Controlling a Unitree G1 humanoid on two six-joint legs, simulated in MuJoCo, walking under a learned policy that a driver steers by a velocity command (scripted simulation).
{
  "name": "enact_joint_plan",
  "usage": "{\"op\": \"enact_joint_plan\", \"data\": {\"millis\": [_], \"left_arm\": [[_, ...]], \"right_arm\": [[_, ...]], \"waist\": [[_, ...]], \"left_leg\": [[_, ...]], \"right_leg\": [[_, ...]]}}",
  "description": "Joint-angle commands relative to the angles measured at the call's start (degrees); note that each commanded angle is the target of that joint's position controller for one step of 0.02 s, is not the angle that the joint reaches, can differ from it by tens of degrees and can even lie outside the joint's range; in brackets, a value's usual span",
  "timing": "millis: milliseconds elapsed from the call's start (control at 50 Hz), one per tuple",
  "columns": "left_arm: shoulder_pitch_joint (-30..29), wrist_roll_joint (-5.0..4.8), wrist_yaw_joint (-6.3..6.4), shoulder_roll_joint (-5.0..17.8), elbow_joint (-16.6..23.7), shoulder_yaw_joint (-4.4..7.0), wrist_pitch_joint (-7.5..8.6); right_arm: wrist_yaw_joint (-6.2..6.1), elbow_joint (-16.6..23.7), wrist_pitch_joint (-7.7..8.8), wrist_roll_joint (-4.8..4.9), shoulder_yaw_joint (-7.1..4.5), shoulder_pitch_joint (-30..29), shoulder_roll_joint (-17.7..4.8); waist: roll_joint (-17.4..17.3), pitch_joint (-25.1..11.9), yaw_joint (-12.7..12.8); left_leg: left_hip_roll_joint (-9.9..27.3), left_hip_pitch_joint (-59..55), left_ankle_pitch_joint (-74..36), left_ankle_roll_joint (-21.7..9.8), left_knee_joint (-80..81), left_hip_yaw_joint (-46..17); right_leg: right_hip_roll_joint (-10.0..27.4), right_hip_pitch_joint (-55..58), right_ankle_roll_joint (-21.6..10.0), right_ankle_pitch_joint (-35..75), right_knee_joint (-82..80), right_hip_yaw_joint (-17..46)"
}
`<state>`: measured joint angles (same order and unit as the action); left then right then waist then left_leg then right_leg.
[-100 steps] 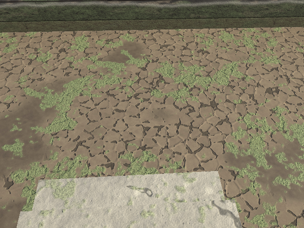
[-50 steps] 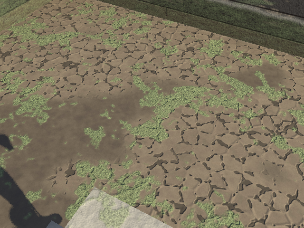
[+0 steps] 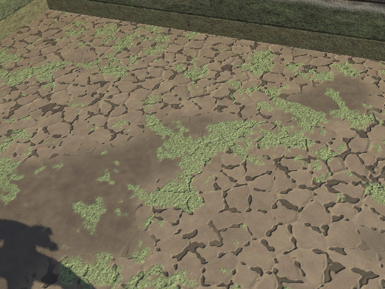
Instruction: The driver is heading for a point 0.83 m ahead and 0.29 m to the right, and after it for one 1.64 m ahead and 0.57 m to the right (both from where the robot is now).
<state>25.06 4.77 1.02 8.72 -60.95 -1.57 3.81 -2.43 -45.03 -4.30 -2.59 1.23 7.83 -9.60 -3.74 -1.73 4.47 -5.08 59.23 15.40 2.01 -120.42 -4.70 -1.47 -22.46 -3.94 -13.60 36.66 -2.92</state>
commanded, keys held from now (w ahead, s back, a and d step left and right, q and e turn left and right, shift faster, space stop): no key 0.20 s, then e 0.28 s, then w+e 0.52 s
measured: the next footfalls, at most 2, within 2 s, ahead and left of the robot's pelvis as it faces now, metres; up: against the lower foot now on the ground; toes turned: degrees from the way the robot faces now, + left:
left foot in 0.24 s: -0.05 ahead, +0.16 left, +0.17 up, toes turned +4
right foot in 1.14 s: +0.12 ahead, -0.14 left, +0.00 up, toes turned -30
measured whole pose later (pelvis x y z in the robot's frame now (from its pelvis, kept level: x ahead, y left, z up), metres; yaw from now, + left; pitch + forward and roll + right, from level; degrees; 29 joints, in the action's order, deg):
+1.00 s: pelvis +0.02 +0.06 +0.11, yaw -20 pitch +1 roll +1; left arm 5.4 6.0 -5.8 12.6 -47.1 0.1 -0.1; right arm 0.3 -63.6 8.5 -8.2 5.1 32.4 -7.3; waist 1.4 0.6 -5.2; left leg 8.0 10.7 45.0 0.2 -56.2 22.6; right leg 6.6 -37.7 -4.7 15.6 42.4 1.9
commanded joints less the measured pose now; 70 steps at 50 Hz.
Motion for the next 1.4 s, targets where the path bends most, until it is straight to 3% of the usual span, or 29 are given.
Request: {"op": "enact_joint_plan", "data": {"millis": [20,40,60,100,160,220,240,260,280,300,340,380,420,460,520,600,680,700,820,960,1060,1140,1160,1180,1200,1220,1260,1340,1400], "left_arm": [[10.99,4.58,-1.18,6.25,-1.39,0.33,3.67],[8.74,4.23,-1.27,7.04,-0.69,0.13,3.62],[3.38,-5.93,-0.35,9.77,1.14,1.87,-0.14],[-0.5,-4.71,0.56,14.69,5.39,3.1,-2.34],[-3.54,-3.63,1.3,16.06,8.12,4.86,-3.88],[-6.79,-5.21,0.69,16.16,11.33,6.48,-5.03],[-10.1,4.81,-2.11,19.34,13.19,7.17,0.04],[-7.29,4.85,-2.49,12.31,15.26,6.64,1.08],[-11.92,1.63,-0.21,2.8,23.51,3.55,0.64],[-25.55,-2.91,0.77,-0.11,27.71,1.21,1.52],[-24.68,-4.67,2.15,7.86,25.13,4.27,3.12],[-3.86,-2.54,1.66,15.69,17.71,6.89,2.08],[-2.45,-0.56,-0.21,15.51,18.15,6.7,-1.21],[-3.2,-1.28,-1.58,15.98,19.19,6.68,-1.84],[-6.55,-0.29,-3.8,13.31,21.33,5.83,-1.45],[-21.67,-2.26,-4.01,12.23,26.35,5.37,-0.2],[-19.13,-1.3,-2.82,12.93,24.31,5.53,-0.09],[-18.36,0.29,-3.21,12.26,23.52,5.01,-0.05],[-18.74,-0.15,-5.98,10.05,18.76,3.64,-0.09],[-27.09,0.97,-6.87,6.9,19.11,2.14,-3.25],[-31.35,2.53,-6.57,7.24,17.74,2.81,-2.17],[-0.83,1.42,-5.2,14.72,3.05,7.68,-0.02],[10.08,3.23,-5.11,18.87,-0.69,9.06,0.15],[20.48,3.45,-4.2,20.17,-3.43,9.75,0.61],[23.68,2.9,-3.69,18.77,-5.14,9.83,1.46],[15.13,-0.86,-3.7,14.88,-1.75,8.5,2.53],[-2.57,-0.88,-5.66,1.94,3.29,3.16,3.6],[-14.78,-0.55,-5.08,7.25,10.4,1.86,3.96],[-8.26,0.82,-3.17,9.12,11.03,1.57,5.7]], "right_arm": [[3.0,4.11,0.12,0.81,2.23,10.85,-0.37],[3.38,4.75,0.3,1.64,2.35,9.79,-1.03],[0.11,5.37,0.53,1.42,-1.18,-2.87,-2.99],[-0.88,7.83,0.1,3.26,-0.28,-2.66,-2.68],[-0.26,9.64,-0.52,2.39,1.22,-1.01,-1.91],[0.68,8.62,0.49,2.0,1.99,6.57,-2.05],[1.79,14.8,0.45,4.54,-2.35,-1.0,-16.03],[0.64,8.98,2.22,1.07,-4.03,13.72,-18.11],[1.93,4.7,4.57,-6.52,-2.65,36.37,-14.41],[2.69,3.6,4.69,-10.01,-1.69,39.49,-12.95],[7.26,11.83,4.9,-7.21,-2.86,13.18,-13.74],[10.58,12.06,4.82,-2.66,-3.86,-2.14,-13.34],[10.64,14.25,6.14,-2.12,-1.28,-15.12,-7.74],[8.01,11.48,8.82,-0.53,-0.42,-14.36,-7.05],[3.5,5.54,11.89,-0.88,-1.38,1.88,-10.12],[4.25,-1.9,12.36,-3.65,-1.96,20.6,-12.67],[7.14,-6.05,12.59,-5.2,-0.68,17.57,-10.69],[6.62,-5.58,12.83,-4.92,0.18,15.21,-8.32],[2.5,-10.73,14.08,-5.31,2.73,16.73,-2.19],[2.76,-16.27,13.62,-5.89,2.79,23.96,-4.97],[0.77,-18.49,11.9,-3.59,-0.18,23.21,-9.38],[4.88,-21.2,7.19,-6.42,-2.17,22.94,-13.02],[7.2,-21.18,7.51,-7.07,-2.18,28.26,-7.72],[8.35,-15.79,9.11,-4.94,-1.63,23.85,-3.62],[8.15,-8.06,11.24,-1.97,-1.95,9.17,-5.72],[7.42,-0.23,13.07,-0.14,-2.83,-3.31,-9.39],[5.29,-1.59,13.92,-2.04,-2.61,2.09,-8.98],[4.92,-4.0,9.34,-4.76,-0.32,10.13,-2.77],[4.7,-2.65,9.82,-2.43,0.54,6.31,-4.99]], "waist": [[7.13,7.42,-0.62],[4.25,4.77,-0.94],[-2.5,-5.21,-0.4],[8.4,-5.3,-0.95],[15.41,-3.3,-2.44],[20.3,-4.02,-4.98],[-2.7,7.21,-8.12],[-15.19,-5.11,-8.97],[-15.93,2.68,-18.09],[-4.19,16.02,-24.24],[-9.18,6.39,-12.77],[-4.14,-0.08,2.38],[2.66,-3.25,7.44],[9.05,-4.15,6.19],[4.73,-3.9,-2.07],[-0.89,2.71,-13.95],[-1.85,2.11,-9.88],[-1.35,0.12,-8.82],[2.13,1.81,-7.46],[0.13,10.84,-7.94],[1.61,11.18,-9.97],[10.55,2.53,2.19],[18.4,-9.19,0.09],[15.3,-20.12,3.99],[16.57,-9.81,9.79],[12.28,-2.44,9.69],[-2.85,4.2,-2.88],[6.38,4.76,-11.37],[1.85,5.63,-6.76]], "left_leg": [[7.95,24.88,-6.44,0.52,-12.13,-6.55],[8.2,23.74,-6.52,1.0,-12.45,-5.84],[3.47,5.2,10.6,2.16,-3.98,0.69],[4.29,-9.51,21.7,0.96,-2.8,10.3],[6.89,-17.43,27.23,-3.34,12.69,9.72],[4.68,-37.34,37.45,-8.26,32.26,8.12],[1.41,-35.43,26.24,-5.0,60.78,-1.04],[9.32,-51.25,-16.19,-15.55,68.53,-15.52],[27.94,-62.14,-32.79,-31.93,87.17,-58.76],[30.27,-63.68,-30.31,-23.55,95.22,-62.8],[24.89,-46.03,-26.09,-15.42,86.9,-41.23],[15.84,-13.31,-13.04,-10.71,79.43,-13.04],[18.13,-3.43,1.34,-9.47,86.25,-9.89],[16.0,-11.51,1.32,-8.2,85.07,-3.34],[12.44,-31.55,1.21,-4.43,83.08,5.57],[20.07,-57.06,6.15,-5.99,90.74,-4.86],[23.28,-56.25,5.14,-8.18,93.17,-6.59],[21.31,-55.41,7.13,-7.96,90.79,-3.81],[23.63,-48.31,4.17,-11.72,86.78,4.0],[28.95,-40.46,14.48,-10.54,89.82,7.3],[26.17,-48.05,9.89,-7.63,80.52,13.33],[18.38,-43.65,-4.15,-5.24,41.65,16.56],[10.14,-24.68,27.37,-2.68,15.96,15.72],[6.16,-12.98,28.45,-2.0,8.89,9.06],[4.49,2.09,30.58,-1.69,3.04,8.12],[6.91,13.49,27.15,-1.69,10.61,4.57],[14.55,5.06,4.97,-4.58,39.8,-7.13],[11.94,-36.68,-16.46,-3.81,54.13,-0.2],[10.1,-51.95,-47.15,-1.04,79.41,3.42]], "right_leg": [[24.7,12.55,-14.03,-0.49,-20.34,33.14],[22.26,12.27,-12.05,-2.18,-19.0,29.81],[15.45,12.23,-11.81,3.46,-14.17,20.57],[14.68,4.91,-12.1,26.28,-20.58,13.84],[14.84,7.58,-9.36,32.36,-21.8,7.74],[15.54,0.21,-7.3,33.66,-23.75,5.39],[22.44,-10.43,-12.54,23.9,-19.38,18.0],[12.24,-17.83,-9.22,-1.79,0.02,10.5],[-10.44,-52.71,-2.72,-29.03,8.48,24.37],[-14.34,-72.03,1.8,-13.49,12.43,43.4],[-11.89,-58.04,7.77,1.54,20.47,38.66],[-13.23,-29.27,9.96,9.47,49.33,19.25],[-11.64,-25.53,7.77,17.62,70.58,16.8],[-8.24,-25.97,7.23,21.96,71.94,16.23],[-4.45,-31.74,6.55,19.24,67.51,12.6],[-1.91,-50.21,5.26,9.58,55.15,13.34],[-1.16,-50.21,3.22,11.39,50.39,16.42],[-1.13,-48.81,2.81,16.73,44.78,17.36],[4.29,-40.15,1.86,35.57,21.67,15.6],[8.57,-18.06,-1.21,29.81,6.48,4.43],[5.6,-7.44,-1.4,20.51,-4.68,-1.33],[3.27,30.94,-2.03,35.26,-26.35,-5.61],[6.0,55.62,-9.08,55.45,-3.19,2.55],[9.41,70.47,-13.97,59.24,2.66,9.32],[11.72,68.18,-16.15,51.45,-3.48,15.48],[16.12,61.04,-16.89,23.98,-8.21,23.13],[18.21,34.23,-13.32,13.83,-7.41,24.2],[7.94,-21.71,-15.68,5.12,-6.09,18.98],[-1.56,-29.93,-7.7,-15.89,3.11,12.58]]}}
Keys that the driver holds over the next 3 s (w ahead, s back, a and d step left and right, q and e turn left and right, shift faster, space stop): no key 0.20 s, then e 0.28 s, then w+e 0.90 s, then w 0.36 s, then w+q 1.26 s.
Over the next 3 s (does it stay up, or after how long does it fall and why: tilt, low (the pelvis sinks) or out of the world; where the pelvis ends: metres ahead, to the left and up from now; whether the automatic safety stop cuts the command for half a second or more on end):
stays up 1.01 -0.49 -0.17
